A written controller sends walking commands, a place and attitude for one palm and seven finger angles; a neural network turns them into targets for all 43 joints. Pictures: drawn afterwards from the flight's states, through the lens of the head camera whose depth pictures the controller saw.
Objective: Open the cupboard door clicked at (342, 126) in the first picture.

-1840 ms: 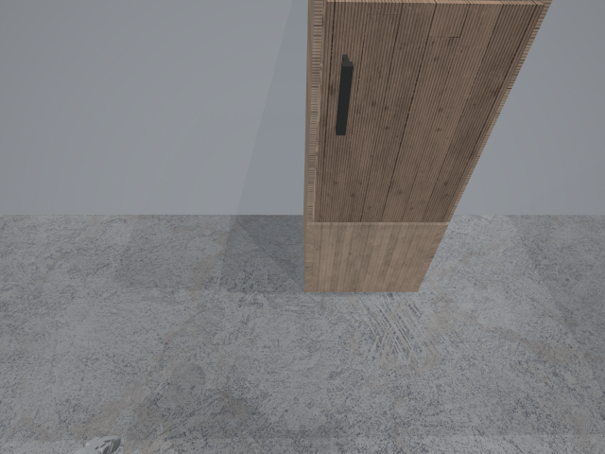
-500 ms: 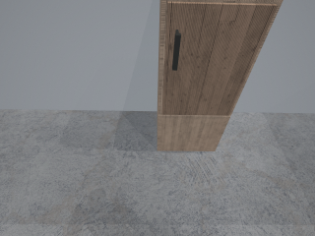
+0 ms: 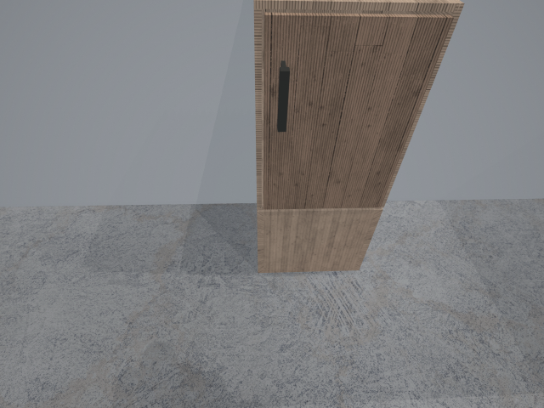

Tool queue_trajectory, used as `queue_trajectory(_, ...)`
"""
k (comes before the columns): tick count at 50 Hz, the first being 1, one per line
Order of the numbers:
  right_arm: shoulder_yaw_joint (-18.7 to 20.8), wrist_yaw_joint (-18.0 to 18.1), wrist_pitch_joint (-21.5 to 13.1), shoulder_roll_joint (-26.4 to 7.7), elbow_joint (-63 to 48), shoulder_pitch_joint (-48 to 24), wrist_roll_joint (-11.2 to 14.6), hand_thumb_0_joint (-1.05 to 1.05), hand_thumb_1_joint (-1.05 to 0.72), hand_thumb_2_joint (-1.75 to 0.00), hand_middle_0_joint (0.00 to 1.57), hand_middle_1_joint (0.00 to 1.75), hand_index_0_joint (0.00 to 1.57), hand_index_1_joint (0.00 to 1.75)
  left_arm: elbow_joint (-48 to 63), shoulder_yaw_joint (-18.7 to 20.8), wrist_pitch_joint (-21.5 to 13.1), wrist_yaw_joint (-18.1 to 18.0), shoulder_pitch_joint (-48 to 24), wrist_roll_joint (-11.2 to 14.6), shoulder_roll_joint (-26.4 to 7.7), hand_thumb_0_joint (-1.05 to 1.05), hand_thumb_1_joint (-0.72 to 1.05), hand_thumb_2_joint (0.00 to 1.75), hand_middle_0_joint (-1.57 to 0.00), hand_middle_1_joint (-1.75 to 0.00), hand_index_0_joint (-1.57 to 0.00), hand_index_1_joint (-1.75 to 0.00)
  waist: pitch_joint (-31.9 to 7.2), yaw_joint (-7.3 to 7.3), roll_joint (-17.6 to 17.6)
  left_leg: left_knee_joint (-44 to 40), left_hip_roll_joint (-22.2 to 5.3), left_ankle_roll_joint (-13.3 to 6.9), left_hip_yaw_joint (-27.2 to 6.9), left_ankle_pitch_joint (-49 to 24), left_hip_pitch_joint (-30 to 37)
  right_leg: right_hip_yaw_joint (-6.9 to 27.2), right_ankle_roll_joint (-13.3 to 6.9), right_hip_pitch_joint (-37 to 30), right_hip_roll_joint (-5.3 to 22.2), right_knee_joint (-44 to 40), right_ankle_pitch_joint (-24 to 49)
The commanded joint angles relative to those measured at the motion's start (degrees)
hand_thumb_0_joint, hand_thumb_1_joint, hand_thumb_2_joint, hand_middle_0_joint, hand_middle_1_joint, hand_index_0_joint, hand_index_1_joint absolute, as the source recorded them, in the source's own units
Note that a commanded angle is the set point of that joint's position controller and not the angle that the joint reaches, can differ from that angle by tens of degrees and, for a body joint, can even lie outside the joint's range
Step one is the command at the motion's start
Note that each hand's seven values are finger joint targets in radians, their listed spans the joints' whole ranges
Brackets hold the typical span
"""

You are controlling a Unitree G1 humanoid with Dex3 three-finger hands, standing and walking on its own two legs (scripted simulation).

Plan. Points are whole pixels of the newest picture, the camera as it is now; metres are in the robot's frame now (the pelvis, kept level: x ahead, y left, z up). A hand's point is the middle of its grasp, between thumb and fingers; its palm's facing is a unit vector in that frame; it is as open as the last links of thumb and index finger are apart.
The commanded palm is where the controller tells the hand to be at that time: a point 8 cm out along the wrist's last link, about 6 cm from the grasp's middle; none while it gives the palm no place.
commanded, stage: take the last steps up to it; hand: left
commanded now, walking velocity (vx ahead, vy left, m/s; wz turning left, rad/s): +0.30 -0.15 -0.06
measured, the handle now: (282, 97) +0.76 +0.03 +0.09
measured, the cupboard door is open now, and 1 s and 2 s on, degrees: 0 0 0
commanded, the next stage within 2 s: come to a stop and stand still in 0.52 s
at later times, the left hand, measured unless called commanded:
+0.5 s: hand out of the picture +0.06 +0.14 -0.19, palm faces +0.05 -1.00 -0.08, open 7.4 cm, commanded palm none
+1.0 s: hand (225, 307) +0.35 +0.12 -0.17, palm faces -0.02 -0.98 -0.21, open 7.4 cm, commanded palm none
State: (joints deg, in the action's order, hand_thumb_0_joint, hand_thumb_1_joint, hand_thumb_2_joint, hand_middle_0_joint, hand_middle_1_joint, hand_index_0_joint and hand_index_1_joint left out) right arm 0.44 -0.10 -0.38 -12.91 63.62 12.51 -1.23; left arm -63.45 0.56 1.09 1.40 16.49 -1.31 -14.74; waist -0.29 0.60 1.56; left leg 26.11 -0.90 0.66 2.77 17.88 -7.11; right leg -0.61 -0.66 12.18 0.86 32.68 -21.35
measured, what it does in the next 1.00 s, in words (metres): walks ahead: left foot, then right foot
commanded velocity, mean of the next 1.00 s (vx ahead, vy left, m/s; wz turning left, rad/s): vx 0.03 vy -0.03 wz -0.03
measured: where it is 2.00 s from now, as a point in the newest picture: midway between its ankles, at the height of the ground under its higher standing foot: outside the picture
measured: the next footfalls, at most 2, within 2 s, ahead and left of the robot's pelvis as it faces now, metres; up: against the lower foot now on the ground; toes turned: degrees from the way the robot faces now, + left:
left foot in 0.42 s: +0.24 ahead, +0.10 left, +0.00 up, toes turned +9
right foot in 0.80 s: +0.35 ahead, -0.20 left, +0.00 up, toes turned -9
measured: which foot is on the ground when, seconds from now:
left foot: down 0.00-0.04, up 0.06-0.40, down 0.42-0.82, up 0.84-1.00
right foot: down 0.00-0.42, up 0.44-0.78, down 0.80-1.00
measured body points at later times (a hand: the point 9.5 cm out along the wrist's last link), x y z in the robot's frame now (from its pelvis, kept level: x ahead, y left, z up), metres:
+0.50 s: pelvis +0.15 +0.00 -0.01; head +0.17 +0.03 +0.43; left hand +0.06 +0.20 -0.18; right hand +0.22 -0.22 -0.15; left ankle +0.20 +0.09 -0.74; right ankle +0.03 -0.11 -0.66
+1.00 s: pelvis +0.23 -0.05 -0.01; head +0.28 -0.06 +0.43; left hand +0.35 +0.17 -0.15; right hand +0.24 -0.29 -0.17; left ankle +0.19 +0.06 -0.67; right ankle +0.31 -0.20 -0.74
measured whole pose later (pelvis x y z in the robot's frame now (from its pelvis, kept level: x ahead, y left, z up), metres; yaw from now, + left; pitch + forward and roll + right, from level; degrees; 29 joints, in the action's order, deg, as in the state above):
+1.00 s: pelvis +0.23 -0.05 -0.01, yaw -1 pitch -1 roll +0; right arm 4.7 1.1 3.4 -11.6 59.4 12.5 -0.7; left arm -54.6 2.1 0.9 -1.8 5.3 -1.7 -7.5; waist 7.3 -1.5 -1.6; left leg 64.6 -0.1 2.5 1.7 30.5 -24.8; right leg -5.3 1.7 21.9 6.6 34.1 -10.8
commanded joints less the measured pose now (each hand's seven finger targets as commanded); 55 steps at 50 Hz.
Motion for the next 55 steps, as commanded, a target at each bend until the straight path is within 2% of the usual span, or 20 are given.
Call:
queue_trajectory(1,3.02,1.79,-1.29,-10.07,-2.38,1.33,-0.11,0.0,-0.9,-0.9,0.2,0.3,0.2,0.3,2.29,2.51,-2.21,0.02,7.27,-0.35,-3.94,0.0,0.9,0.9,-0.2,-0.3,-0.2,-0.3,4.79,2.4,-3.46,2.07,-10.77,-5.09,-8.01,0.19,-11.77,1.64,-1.66,-5.87,2.19,-9.14,2.81)
queue_trajectory(3,1.88,1.47,-1.79,-4.54,-6.32,-4.95,0.25,0.0,-0.9,-0.9,0.2,0.3,0.2,0.3,-1.29,4.11,-3.25,-1.55,18.3,-0.02,-9.08,0.0,0.9,0.9,-0.2,-0.3,-0.2,-0.3,5.75,6.78,17.64,27.84,-0.82,-1.07,3.0,16.17,-31.02,26.06,-9.24,-16.54,17.98,-20.4,10.74)
queue_trajectory(4,2.26,1.38,-1.95,-5.23,-7.01,-6.89,0.09,0.0,-0.9,-0.9,0.2,0.3,0.2,0.3,-1.93,3.43,-3.53,-2.14,19.92,0.03,-6.75,0.0,0.9,0.9,-0.2,-0.3,-0.2,-0.3,7.48,6.44,10.72,34.84,-2.81,-1.62,-1.06,15.07,-33.52,27.26,-12.71,-14.65,19.09,-20.29,15.8)
queue_trajectory(6,2.68,0.96,-1.96,-2.77,-6.28,-5.96,0.02,0.0,-0.9,-0.9,0.2,0.3,0.2,0.3,-0.99,2.68,-3.75,-2.68,15.63,-0.25,-3.73,0.0,0.9,0.9,-0.2,-0.3,-0.2,-0.3,7.4,2.88,0.71,39.64,-5.05,-0.91,-0.97,9.61,-34.33,20.69,-14.65,-13.08,16.92,-18.45,17.3)
queue_trajectory(9,2.98,0.29,-1.25,-0.17,-5.13,-2.95,-0.17,0.0,-0.9,-0.9,0.2,0.3,0.2,0.3,-0.15,2.22,-4.41,-2.95,12.57,-0.49,-1.19,0.0,0.9,0.9,-0.2,-0.3,-0.2,-0.3,6.47,0.01,2.46,36.62,-5.67,-0.02,1.21,3.91,-29.64,12.06,-12.23,-7.16,12.79,-19.68,17.98)
queue_trajectory(16,3.07,0.15,-2.0,2.27,-5.8,-4.11,0.27,0.0,-0.9,-0.9,0.2,0.3,0.2,0.3,-2.42,2.39,-4.14,-3.04,13.72,-0.63,0.29,0.0,0.9,0.9,-0.2,-0.3,-0.2,-0.3,6.54,-0.5,4.2,17.02,-3.8,-1.72,5.53,-0.87,-19.13,6.2,-9.78,-4.73,9.56,-16.91,27.38)
queue_trajectory(18,3.5,1.24,-2.72,1.38,-2.9,4.36,0.01,0.0,-0.9,-0.9,0.2,0.3,0.2,0.3,-2.59,2.68,-4.0,-2.73,12.46,-0.3,0.42,0.0,0.9,0.9,-0.2,-0.3,-0.2,-0.3,3.0,-4.31,2.31,8.94,-1.22,-2.38,7.94,-6.31,-6.55,2.48,-7.97,-3.17,6.7,-6.45,36.66)
queue_trajectory(19,4.04,2.02,-3.09,-0.92,-0.51,12.55,-0.23,0.0,-0.9,-0.9,0.2,0.3,0.2,0.3,-2.23,2.88,-3.86,-2.57,12.59,0.06,0.95,0.0,0.9,0.9,-0.2,-0.3,-0.2,-0.3,-1.7,-7.35,0.01,4.18,-3.52,-3.25,4.84,-9.94,5.01,1.55,-6.33,0.75,4.78,5.13,35.26)
queue_trajectory(20,5.45,2.89,-3.53,-7.64,0.83,19.06,-1.14,0.0,-0.9,-0.9,0.2,0.3,0.2,0.3,-1.32,2.86,-3.56,-2.05,16.18,0.57,4.15,0.0,0.9,0.9,-0.2,-0.3,-0.2,-0.3,-8.45,-8.04,-12.69,-0.15,-19.92,-9.33,-17.09,-13.27,18.32,-2.08,-2.62,13.68,-0.89,22.72,15.02)
queue_trajectory(21,5.52,3.15,-3.01,-10.94,1.17,21.42,-0.42,0.0,-0.9,-0.9,0.2,0.3,0.2,0.3,0.69,2.56,-3.68,-1.66,14.93,0.3,3.82,0.0,0.9,0.9,-0.2,-0.3,-0.2,-0.3,-9.78,-7.35,-17.16,-9.4,-31.23,-14.94,-32.04,-13.73,17.26,-0.7,-2.03,19.53,-3.76,37.09,-10.42)
queue_trajectory(24,3.73,3.31,-3.24,-3.66,-1.57,8.11,-0.34,0.0,-0.9,-0.9,0.2,0.3,0.2,0.3,2.34,3.27,-2.1,-0.86,6.39,-0.99,3.8,0.0,0.9,0.9,-0.2,-0.3,-0.2,-0.3,7.71,-2.67,-6.34,-15.59,-26.15,-12.38,-22.78,-0.5,-6.7,2.99,-1.03,22.9,4.12,43.35,-0.88)
queue_trajectory(27,3.45,3.0,-4.0,-1.61,-3.12,4.37,-0.61,0.0,-0.9,-0.9,0.2,0.3,0.2,0.3,2.11,3.42,-0.54,-0.24,10.55,-1.15,6.5,0.0,0.9,0.9,-0.2,-0.3,-0.2,-0.3,4.9,0.73,-7.6,-13.12,-19.21,-8.89,-5.43,-8.25,-11.0,0.63,0.52,17.28,5.21,34.21,4.21)
queue_trajectory(33,3.68,2.26,-2.94,-3.33,-3.5,6.4,-0.65,0.0,-0.9,-0.9,0.2,0.3,0.2,0.3,6.63,3.2,-0.19,-0.34,0.56,-0.52,5.27,0.0,0.9,0.9,-0.2,-0.3,-0.2,-0.3,7.0,-1.25,-10.62,-11.91,-15.83,-8.41,0.33,-19.94,-11.0,-3.83,2.63,13.46,4.97,14.14,8.44)
queue_trajectory(38,4.3,2.12,-0.98,-4.18,-3.88,5.25,-0.27,0.0,-0.9,-0.9,0.2,0.3,0.2,0.3,6.89,3.25,-1.11,-1.83,2.4,-0.37,1.45,0.0,0.9,0.9,-0.2,-0.3,-0.2,-0.3,2.43,0.82,-6.79,1.45,-12.16,-3.9,2.81,-24.08,-6.94,-6.26,2.35,0.3,2.5,-4.99,18.72)
queue_trajectory(39,4.32,1.89,-0.72,-2.45,-3.91,6.92,-0.09,0.0,-0.9,-0.9,0.2,0.3,0.2,0.3,7.0,3.88,-1.73,-2.36,3.74,-0.6,-1.99,0.0,0.9,0.9,-0.2,-0.3,-0.2,-0.3,0.23,1.23,-1.08,7.16,-9.35,-1.47,4.21,-14.04,-9.13,-1.47,1.61,-4.46,7.46,-6.25,33.32)
queue_trajectory(40,3.96,1.53,-0.18,0.38,-4.32,10.13,0.36,0.0,-0.9,-0.9,0.2,0.3,0.2,0.3,7.31,4.56,-2.1,-2.89,3.16,-0.84,-6.59,0.0,0.9,0.9,-0.2,-0.3,-0.2,-0.3,-3.96,-0.07,9.05,15.36,-4.0,0.7,6.03,5.68,-14.99,8.96,-2.47,-10.05,18.38,-5.51,52.58)
queue_trajectory(42,4.29,2.25,1.49,0.83,-5.65,8.62,0.77,0.0,-0.9,-0.9,0.2,0.3,0.2,0.3,7.62,4.97,-1.86,-3.11,3.85,-0.34,-8.74,0.0,0.9,0.9,-0.2,-0.3,-0.2,-0.3,-7.68,1.59,14.0,32.53,-0.71,0.69,-0.04,20.9,-16.61,11.19,-9.14,-8.77,23.58,-6.02,67.42)
queue_trajectory(43,4.47,2.49,1.97,-0.21,-6.05,8.25,0.75,0.0,-0.9,-0.9,0.2,0.3,0.2,0.3,8.15,5.19,-1.62,-3.62,1.35,-0.26,-7.96,0.0,0.9,0.9,-0.2,-0.3,-0.2,-0.3,-7.16,1.37,17.12,37.39,-0.67,0.77,-2.17,20.01,-18.28,11.81,-10.81,-8.26,23.52,-6.23,66.49)
queue_trajectory(47,4.66,1.57,3.05,-1.6,-6.85,3.94,0.33,0.0,-0.9,-0.9,0.2,0.3,0.2,0.3,11.0,5.26,-0.67,-4.62,-4.68,-0.5,-6.59,0.0,0.9,0.9,-0.2,-0.3,-0.2,-0.3,-5.65,0.78,9.06,42.82,-0.74,2.13,-4.27,12.51,-20.16,7.08,-10.11,-3.38,21.4,-7.14,50.99)
queue_trajectory(55,3.93,0.91,1.67,-0.11,-6.96,10.27,0.37,0.0,-0.9,-0.9,0.2,0.3,0.2,0.3,12.69,5.52,0.93,-3.76,-8.28,-0.71,-6.33,0.0,0.9,0.9,-0.2,-0.3,-0.2,-0.3,-5.19,-2.78,9.89,7.14,0.93,0.74,2.17,0.54,-3.11,4.99,-4.92,7.54,15.46,-6.96,16.39)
